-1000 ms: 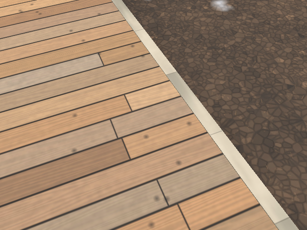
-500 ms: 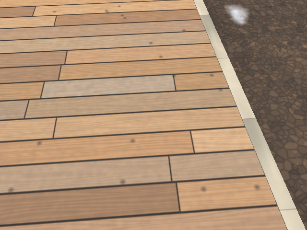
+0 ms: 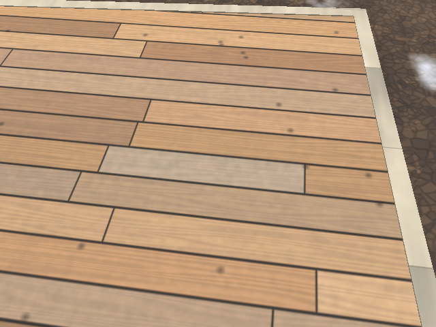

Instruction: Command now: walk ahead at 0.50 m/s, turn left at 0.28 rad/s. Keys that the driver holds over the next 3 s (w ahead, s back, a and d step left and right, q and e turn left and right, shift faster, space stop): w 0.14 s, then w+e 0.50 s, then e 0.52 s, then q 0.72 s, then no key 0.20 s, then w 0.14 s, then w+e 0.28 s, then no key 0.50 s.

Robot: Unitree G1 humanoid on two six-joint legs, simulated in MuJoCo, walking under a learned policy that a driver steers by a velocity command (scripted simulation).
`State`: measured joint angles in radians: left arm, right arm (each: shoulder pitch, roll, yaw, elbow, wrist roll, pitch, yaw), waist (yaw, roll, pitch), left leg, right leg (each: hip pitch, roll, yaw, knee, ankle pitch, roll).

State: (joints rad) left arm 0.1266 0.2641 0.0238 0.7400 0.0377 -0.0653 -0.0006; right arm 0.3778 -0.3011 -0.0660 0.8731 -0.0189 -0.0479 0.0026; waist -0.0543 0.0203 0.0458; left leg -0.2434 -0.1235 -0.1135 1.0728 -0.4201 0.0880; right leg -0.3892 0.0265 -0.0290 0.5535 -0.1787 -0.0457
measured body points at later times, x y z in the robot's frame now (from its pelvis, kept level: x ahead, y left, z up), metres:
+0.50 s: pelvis +0.25 +0.03 +0.01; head +0.27 +0.05 +0.46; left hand +0.26 +0.30 -0.14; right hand +0.40 -0.22 -0.09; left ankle +0.30 +0.12 -0.73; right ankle +0.13 -0.08 -0.66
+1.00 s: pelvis +0.43 -0.03 -0.01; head +0.47 -0.06 +0.44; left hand +0.67 +0.16 -0.12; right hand +0.40 -0.30 -0.14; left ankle +0.40 +0.12 -0.63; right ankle +0.50 -0.11 -0.73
